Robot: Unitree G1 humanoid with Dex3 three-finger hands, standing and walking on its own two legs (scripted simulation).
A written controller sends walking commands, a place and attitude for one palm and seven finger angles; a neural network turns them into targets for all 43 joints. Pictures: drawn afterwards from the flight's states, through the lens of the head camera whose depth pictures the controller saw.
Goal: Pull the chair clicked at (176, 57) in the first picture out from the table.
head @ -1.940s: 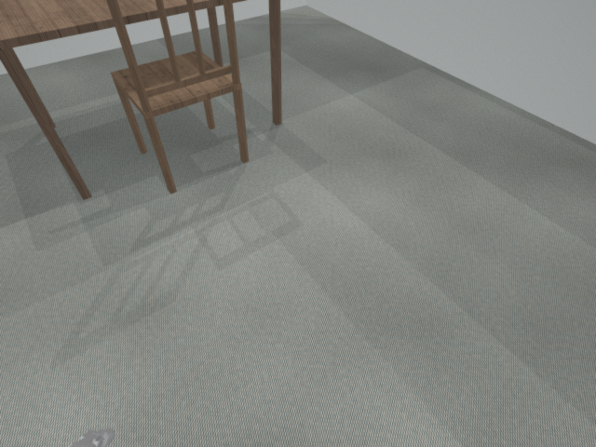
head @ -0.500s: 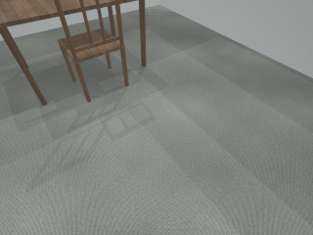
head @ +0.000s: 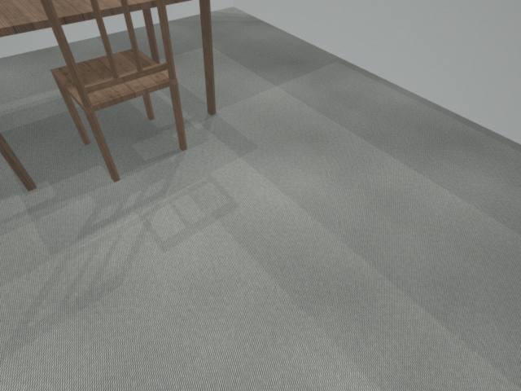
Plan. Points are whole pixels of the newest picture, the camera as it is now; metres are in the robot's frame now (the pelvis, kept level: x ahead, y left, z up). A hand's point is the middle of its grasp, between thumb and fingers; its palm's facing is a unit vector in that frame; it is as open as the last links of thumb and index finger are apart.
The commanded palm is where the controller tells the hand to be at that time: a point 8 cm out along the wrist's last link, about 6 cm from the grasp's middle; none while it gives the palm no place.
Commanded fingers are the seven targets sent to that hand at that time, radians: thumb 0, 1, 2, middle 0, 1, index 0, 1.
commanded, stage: walk to a spot facing it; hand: left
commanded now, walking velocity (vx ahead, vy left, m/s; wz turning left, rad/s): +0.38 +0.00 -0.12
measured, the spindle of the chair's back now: (104, 36) +1.31 +0.67 -0.06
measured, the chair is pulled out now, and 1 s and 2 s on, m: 0.00 0.00 0.00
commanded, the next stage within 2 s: turn to face it in 1.76 s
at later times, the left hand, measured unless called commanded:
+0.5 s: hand (196, 324) +0.27 +0.13 -0.16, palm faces -0.02 -0.98 -0.20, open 7.3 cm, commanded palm none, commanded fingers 0.00 0.90 0.90 -0.20 -0.30 -0.20 -0.30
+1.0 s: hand (189, 246) +0.45 +0.18 -0.16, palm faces +0.02 -0.99 -0.14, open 7.4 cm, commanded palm none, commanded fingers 0.00 0.90 0.90 -0.20 -0.30 -0.20 -0.30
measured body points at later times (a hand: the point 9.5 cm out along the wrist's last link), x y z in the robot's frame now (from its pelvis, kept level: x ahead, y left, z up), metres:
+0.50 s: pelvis +0.21 -0.05 +0.01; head +0.22 -0.05 +0.46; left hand +0.27 +0.18 -0.14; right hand +0.21 -0.28 -0.14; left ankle +0.23 +0.10 -0.65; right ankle +0.22 -0.12 -0.72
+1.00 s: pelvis +0.44 +0.00 +0.02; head +0.45 +0.02 +0.47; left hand +0.45 +0.23 -0.15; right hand +0.44 -0.24 -0.12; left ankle +0.42 +0.08 -0.72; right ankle +0.46 -0.15 -0.63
